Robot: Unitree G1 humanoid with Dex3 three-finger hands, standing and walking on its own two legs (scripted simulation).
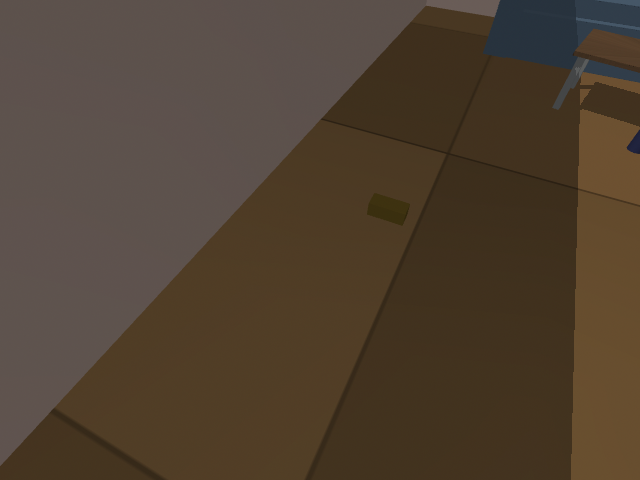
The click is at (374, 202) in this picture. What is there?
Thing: lying carton
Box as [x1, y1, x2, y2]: [367, 193, 409, 225]
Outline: 374,193 369,202 367,214 402,225 409,204
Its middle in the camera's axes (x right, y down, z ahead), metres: +0.33 -0.15 +1.80
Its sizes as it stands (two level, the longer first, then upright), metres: 0.175 0.082 0.072
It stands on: the floor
